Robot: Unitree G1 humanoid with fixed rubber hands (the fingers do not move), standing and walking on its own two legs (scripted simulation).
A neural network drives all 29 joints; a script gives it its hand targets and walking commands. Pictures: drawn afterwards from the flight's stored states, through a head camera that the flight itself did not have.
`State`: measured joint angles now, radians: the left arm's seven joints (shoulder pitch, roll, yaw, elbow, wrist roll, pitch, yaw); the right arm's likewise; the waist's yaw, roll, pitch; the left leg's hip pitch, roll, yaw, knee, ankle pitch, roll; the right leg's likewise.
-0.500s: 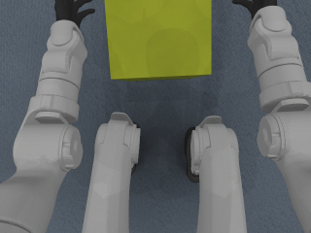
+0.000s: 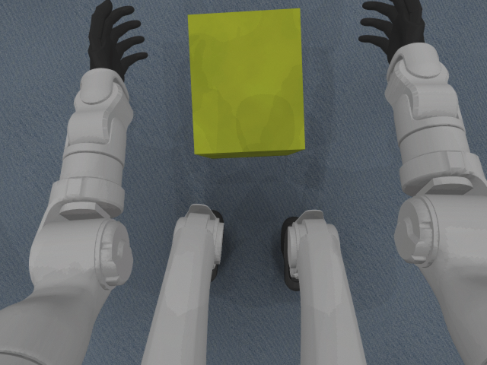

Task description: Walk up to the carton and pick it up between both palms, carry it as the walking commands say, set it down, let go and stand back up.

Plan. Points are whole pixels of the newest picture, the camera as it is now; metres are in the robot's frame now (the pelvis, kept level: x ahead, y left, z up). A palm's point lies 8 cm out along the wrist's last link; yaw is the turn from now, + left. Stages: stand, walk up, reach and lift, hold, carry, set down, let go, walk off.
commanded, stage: set down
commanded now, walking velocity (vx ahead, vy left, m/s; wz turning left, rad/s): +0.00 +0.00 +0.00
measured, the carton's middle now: (247, 98) +0.53 +0.03 -0.40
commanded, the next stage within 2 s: let go in 0.48 s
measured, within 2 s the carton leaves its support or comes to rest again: neither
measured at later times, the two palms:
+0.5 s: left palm (33, 24) +0.49 +0.22 +0.04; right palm out of the picture +0.53 -0.18 +0.04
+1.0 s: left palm out of the picture +0.36 +0.24 +0.11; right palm out of the picture +0.39 -0.22 +0.11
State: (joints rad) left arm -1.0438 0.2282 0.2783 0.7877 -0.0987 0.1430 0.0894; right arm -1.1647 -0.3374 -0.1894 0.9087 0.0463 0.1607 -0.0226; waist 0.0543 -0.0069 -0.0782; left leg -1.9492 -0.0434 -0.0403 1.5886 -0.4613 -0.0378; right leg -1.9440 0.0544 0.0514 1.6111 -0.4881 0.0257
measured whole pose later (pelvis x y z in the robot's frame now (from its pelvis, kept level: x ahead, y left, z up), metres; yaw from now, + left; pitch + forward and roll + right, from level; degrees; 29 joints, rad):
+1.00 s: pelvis +0.08 +0.01 +0.20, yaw -1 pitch +27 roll +0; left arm -0.20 0.20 0.14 0.52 0.01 0.05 -0.07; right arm -0.27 -0.19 -0.17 0.56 -0.05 0.06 0.02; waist 0.03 0.01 -0.07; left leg -0.92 -0.03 -0.05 0.73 -0.28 -0.01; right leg -0.90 0.02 0.07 0.73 -0.29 0.02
